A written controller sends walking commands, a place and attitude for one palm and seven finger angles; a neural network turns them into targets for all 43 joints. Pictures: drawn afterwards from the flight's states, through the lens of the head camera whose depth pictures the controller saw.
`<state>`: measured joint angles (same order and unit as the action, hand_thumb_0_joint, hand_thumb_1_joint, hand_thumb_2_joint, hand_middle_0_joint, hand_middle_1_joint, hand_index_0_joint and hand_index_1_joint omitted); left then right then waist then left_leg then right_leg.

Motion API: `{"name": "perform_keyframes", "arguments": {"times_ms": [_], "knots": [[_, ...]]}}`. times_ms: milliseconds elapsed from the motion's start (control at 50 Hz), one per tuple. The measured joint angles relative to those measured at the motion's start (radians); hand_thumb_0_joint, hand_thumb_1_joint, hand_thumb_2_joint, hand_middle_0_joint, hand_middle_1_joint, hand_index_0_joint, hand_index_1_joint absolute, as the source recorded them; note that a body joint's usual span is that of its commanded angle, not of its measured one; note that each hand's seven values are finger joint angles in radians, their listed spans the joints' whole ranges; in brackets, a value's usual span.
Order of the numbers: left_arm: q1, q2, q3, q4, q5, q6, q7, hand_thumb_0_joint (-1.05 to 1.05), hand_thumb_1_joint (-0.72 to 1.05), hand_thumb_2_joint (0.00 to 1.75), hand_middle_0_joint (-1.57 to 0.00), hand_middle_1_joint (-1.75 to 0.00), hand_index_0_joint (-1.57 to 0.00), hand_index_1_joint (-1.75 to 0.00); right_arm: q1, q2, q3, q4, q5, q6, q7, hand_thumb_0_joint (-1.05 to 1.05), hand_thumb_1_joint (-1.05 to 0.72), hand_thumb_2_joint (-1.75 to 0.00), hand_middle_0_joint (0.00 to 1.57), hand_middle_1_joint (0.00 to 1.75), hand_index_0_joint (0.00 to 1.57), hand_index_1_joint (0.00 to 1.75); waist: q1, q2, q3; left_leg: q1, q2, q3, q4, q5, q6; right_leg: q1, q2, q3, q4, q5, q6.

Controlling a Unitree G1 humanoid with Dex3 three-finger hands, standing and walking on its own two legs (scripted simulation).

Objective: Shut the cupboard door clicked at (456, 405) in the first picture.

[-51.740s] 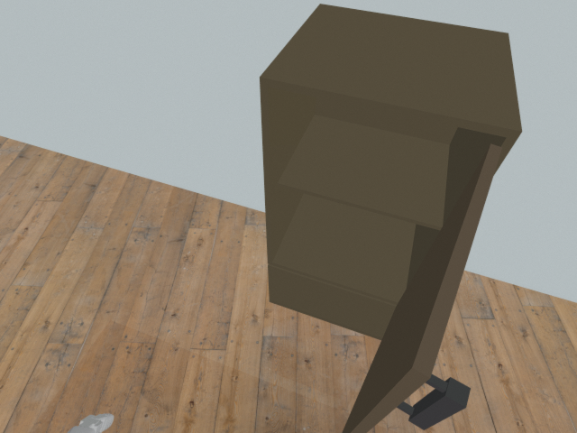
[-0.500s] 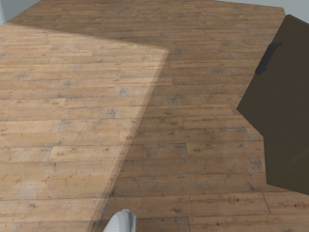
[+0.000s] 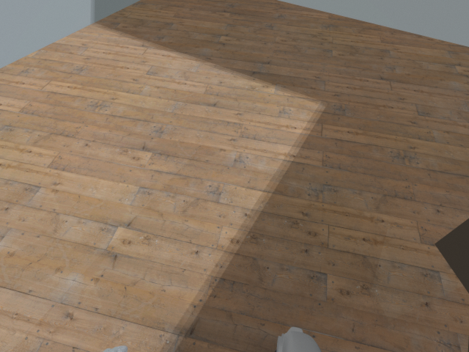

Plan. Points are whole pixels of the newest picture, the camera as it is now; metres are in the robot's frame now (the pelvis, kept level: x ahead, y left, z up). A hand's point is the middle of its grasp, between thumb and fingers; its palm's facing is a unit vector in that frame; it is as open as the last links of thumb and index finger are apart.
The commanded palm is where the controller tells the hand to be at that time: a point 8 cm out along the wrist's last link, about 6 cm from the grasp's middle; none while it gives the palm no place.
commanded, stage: turn to face it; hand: left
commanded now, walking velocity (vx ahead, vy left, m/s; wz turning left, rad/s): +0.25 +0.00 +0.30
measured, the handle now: out of the picture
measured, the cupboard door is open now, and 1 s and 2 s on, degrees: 43 43 43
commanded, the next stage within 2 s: none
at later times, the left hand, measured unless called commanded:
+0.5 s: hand (157, 330) +0.18 +0.17 -0.19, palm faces +0.00 -0.98 -0.18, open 7.3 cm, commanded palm none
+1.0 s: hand (194, 242) +0.37 +0.12 -0.16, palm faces -0.35 -0.89 -0.28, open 7.4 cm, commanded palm none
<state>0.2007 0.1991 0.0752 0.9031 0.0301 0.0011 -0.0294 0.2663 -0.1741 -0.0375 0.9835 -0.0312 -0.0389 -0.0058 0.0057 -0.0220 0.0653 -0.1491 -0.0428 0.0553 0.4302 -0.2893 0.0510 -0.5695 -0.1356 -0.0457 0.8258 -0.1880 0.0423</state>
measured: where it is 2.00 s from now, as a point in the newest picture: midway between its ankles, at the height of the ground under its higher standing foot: outside the picture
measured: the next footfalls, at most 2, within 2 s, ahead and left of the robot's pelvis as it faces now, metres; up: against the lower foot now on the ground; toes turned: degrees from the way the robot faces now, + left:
right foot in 0.10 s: +0.19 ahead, -0.14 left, +0.00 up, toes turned -5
left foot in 0.44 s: +0.25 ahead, +0.09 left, +0.00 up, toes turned +0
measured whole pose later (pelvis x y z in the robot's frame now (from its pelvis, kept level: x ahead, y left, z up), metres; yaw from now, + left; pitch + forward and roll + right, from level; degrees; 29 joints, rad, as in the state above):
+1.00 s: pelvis +0.20 -0.04 +0.00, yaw -24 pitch +1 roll +1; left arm 0.17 0.22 0.07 0.87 0.03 0.05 0.00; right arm 0.17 -0.26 -0.06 0.90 -0.02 0.05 -0.02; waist 0.00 0.01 0.09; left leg -0.47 0.07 0.04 1.00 -0.44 -0.07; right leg -0.31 0.01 0.01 0.55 -0.25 -0.03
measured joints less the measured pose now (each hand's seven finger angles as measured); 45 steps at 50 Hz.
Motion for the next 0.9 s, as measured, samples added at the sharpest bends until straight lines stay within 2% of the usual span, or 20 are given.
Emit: {"name": "perform_keyframes", "arguments": {"times_ms": [100,120,160,200,220,260,300,400,440,460,500,540,580,620,660,760,800,820,860,900], "knots": [[-0.034,-0.008,-0.008,-0.018,-0.001,-0.018,-0.004,0.01,0.91,0.9,-0.2,-0.3,-0.2,-0.3,0.078,0.008,-0.004,0.049,0.0,0.005,-0.001,0.01,-0.91,-0.9,0.2,0.3,0.21,0.3,-0.031,0.005,-0.008,0.057,0.01,-0.021,0.057,-0.108,-0.034,0.128,0.051,-0.026,-0.214,0.032,-0.017],[-0.04,-0.012,-0.009,-0.02,0.002,-0.031,-0.002,0.01,0.91,0.9,-0.2,-0.3,-0.2,-0.3,0.09,0.006,-0.006,0.058,0.005,0.007,0.0,0.01,-0.91,-0.9,0.2,0.3,0.21,0.3,-0.032,0.014,-0.007,0.035,0.019,-0.03,0.13,-0.146,-0.029,0.15,0.061,-0.035,-0.223,-0.002,-0.043],[-0.05,-0.029,-0.016,-0.017,0.001,-0.052,0.007,0.01,0.91,0.9,-0.2,-0.3,-0.2,-0.3,0.086,-0.003,-0.011,0.078,0.009,0.019,-0.003,0.01,-0.91,-0.9,0.2,0.3,0.2,0.3,-0.03,0.038,0.012,-0.06,0.023,-0.059,0.399,-0.227,-0.015,0.164,0.073,-0.06,-0.185,-0.055,-0.071],[-0.039,-0.044,-0.022,-0.005,-0.004,-0.054,0.022,0.01,0.91,0.9,-0.2,-0.3,-0.2,-0.3,0.074,-0.009,-0.014,0.088,0.01,0.026,-0.007,0.01,-0.91,-0.9,0.2,0.29,0.2,0.3,-0.025,0.042,0.018,-0.157,0.025,-0.057,0.618,-0.211,-0.017,0.207,0.079,-0.073,-0.213,-0.062,-0.075],[-0.029,-0.052,-0.025,0.005,-0.005,-0.052,0.03,0.01,0.91,0.9,-0.2,-0.3,-0.2,-0.3,0.065,-0.011,-0.014,0.088,0.009,0.028,-0.009,0.01,-0.91,-0.9,0.2,0.29,0.2,0.3,-0.022,0.043,0.018,-0.195,0.035,-0.047,0.667,-0.186,-0.023,0.231,0.084,-0.076,-0.242,-0.057,-0.076],[-0.001,-0.064,-0.022,0.03,-0.009,-0.051,0.045,0.0,0.92,0.9,-0.2,-0.3,-0.2,-0.3,0.041,-0.012,-0.012,0.077,0.007,0.031,-0.01,0.01,-0.91,-0.9,0.2,0.29,0.2,0.3,-0.018,0.039,0.012,-0.247,0.062,-0.023,0.647,-0.15,-0.039,0.271,0.095,-0.074,-0.301,-0.044,-0.08],[0.023,-0.055,-0.007,0.05,-0.011,-0.049,0.058,-0.01,0.95,0.9,-0.2,-0.3,-0.2,-0.3,0.013,-0.004,-0.01,0.058,0.007,0.031,-0.011,0.01,-0.91,-0.9,0.19,0.29,0.2,0.3,-0.01,0.029,0.007,-0.269,0.083,-0.005,0.543,-0.127,-0.055,0.299,0.105,-0.064,-0.347,-0.034,-0.08],[0.079,-0.035,-0.004,0.1,-0.01,-0.012,0.047,0.0,0.95,0.9,-0.2,-0.3,-0.2,-0.3,-0.072,0.017,0.0,0.008,0.011,0.032,-0.014,0.01,-0.91,-0.9,0.19,0.29,0.2,0.3,0.014,0.015,0.008,-0.246,0.091,0.003,0.28,-0.038,-0.08,0.327,0.136,-0.005,-0.354,-0.053,-0.067],[0.103,-0.036,-0.001,0.112,-0.015,0.01,0.043,0.0,0.94,0.9,-0.2,-0.3,-0.2,-0.3,-0.089,0.017,0.007,-0.011,0.011,0.022,-0.015,0.01,-0.91,-0.9,0.19,0.29,0.2,0.3,0.02,0.023,0.001,-0.193,0.096,0.004,0.144,0.057,-0.079,0.323,0.156,0.019,-0.308,-0.088,-0.056],[0.111,-0.034,0.001,0.115,-0.018,0.021,0.041,0.0,0.94,0.9,-0.2,-0.3,-0.2,-0.3,-0.094,0.019,0.009,-0.018,0.008,0.015,-0.017,0.01,-0.91,-0.9,0.19,0.29,0.2,0.3,0.019,0.023,-0.006,-0.184,0.101,0.012,0.135,0.057,-0.048,0.311,0.161,0.029,-0.271,-0.114,-0.052],[0.105,-0.023,0.005,0.119,-0.018,0.044,0.037,0.0,0.93,0.9,-0.2,-0.3,-0.2,-0.3,-0.106,0.032,0.017,-0.029,0.0,0.014,-0.021,0.01,-0.91,-0.9,0.2,0.29,0.2,0.3,0.025,0.002,-0.003,-0.18,0.103,0.044,0.174,0.018,-0.026,0.26,0.156,0.044,-0.116,-0.262,-0.048],[0.086,-0.016,0.011,0.114,-0.015,0.06,0.029,0.01,0.93,0.9,-0.2,-0.3,-0.2,-0.3,-0.108,0.038,0.024,-0.041,-0.006,0.016,-0.026,0.01,-0.91,-0.9,0.2,0.29,0.2,0.3,0.028,-0.002,0.002,-0.156,0.111,0.069,0.163,0.004,-0.026,0.195,0.151,0.037,0.063,-0.318,-0.038],[0.064,-0.01,0.018,0.098,-0.015,0.066,0.021,0.01,0.92,0.9,-0.2,-0.3,-0.2,-0.3,-0.109,0.034,0.021,-0.05,-0.005,0.022,-0.033,0.0,-0.91,-0.9,0.2,0.29,0.2,0.3,0.032,0.003,0.008,-0.129,0.122,0.092,0.132,0.012,-0.031,0.149,0.137,0.021,0.165,-0.311,-0.026],[0.044,-0.006,0.022,0.075,-0.015,0.068,0.014,0.01,0.92,0.9,-0.2,-0.3,-0.2,-0.3,-0.111,0.022,0.017,-0.053,-0.007,0.029,-0.033,0.0,-0.91,-0.9,0.2,0.3,0.21,0.3,0.034,0.013,0.011,-0.107,0.135,0.115,0.107,0.017,-0.033,0.129,0.121,0.002,0.174,-0.291,-0.017],[0.025,-0.001,0.024,0.053,-0.013,0.069,0.011,0.01,0.92,0.9,-0.2,-0.3,-0.2,-0.3,-0.111,0.008,0.011,-0.053,-0.008,0.035,-0.03,0.0,-0.91,-0.9,0.2,0.3,0.21,0.3,0.031,0.025,0.014,-0.09,0.151,0.137,0.096,0.014,-0.038,0.134,0.109,-0.014,0.12,-0.265,-0.013],[-0.015,0.017,0.026,0.006,-0.007,0.06,0.004,0.01,0.92,0.9,-0.19,-0.3,-0.2,-0.3,-0.098,-0.029,-0.01,-0.053,-0.006,0.049,-0.022,0.0,-0.91,-0.9,0.2,0.3,0.21,0.3,0.012,0.053,0.023,-0.076,0.199,0.193,0.153,-0.037,-0.067,0.206,0.107,-0.045,-0.096,-0.17,-0.024],[-0.019,0.033,0.023,-0.016,-0.003,0.045,0.002,0.01,0.91,0.9,-0.19,-0.3,-0.2,-0.3,-0.079,-0.045,-0.019,-0.056,0.0,0.058,-0.016,0.0,-0.9,-0.9,0.2,0.3,0.21,0.3,0.006,0.05,0.014,-0.102,0.213,0.207,0.236,-0.083,-0.082,0.257,0.108,-0.038,-0.213,-0.085,-0.05],[-0.029,0.032,0.021,-0.017,-0.003,0.035,0.006,0.01,0.91,0.9,-0.19,-0.3,-0.2,-0.3,-0.08,-0.059,-0.025,-0.054,0.004,0.067,-0.015,0.01,-0.9,-0.9,0.2,0.3,0.21,0.3,0.006,0.063,0.018,-0.136,0.214,0.172,0.318,-0.151,-0.09,0.246,0.12,-0.033,-0.195,-0.106,-0.062],[-0.041,0.024,0.011,-0.024,-0.006,0.025,0.016,0.01,0.91,0.9,-0.19,-0.3,-0.2,-0.3,-0.09,-0.084,-0.032,-0.049,0.009,0.091,-0.021,0.01,-0.9,-0.9,0.2,0.3,0.2,0.3,0.004,0.08,0.03,-0.22,0.174,0.069,0.517,-0.241,-0.098,0.233,0.133,-0.022,-0.172,-0.126,-0.076],[-0.042,0.021,0.006,-0.031,-0.007,0.029,0.028,0.01,0.91,0.9,-0.2,-0.3,-0.2,-0.3,-0.099,-0.095,-0.034,-0.049,0.011,0.1,-0.023,0.01,-0.91,-0.9,0.2,0.29,0.2,0.3,0.003,0.075,0.037,-0.285,0.14,0.019,0.648,-0.221,-0.106,0.239,0.14,0.0,-0.198,-0.108,-0.076]]}}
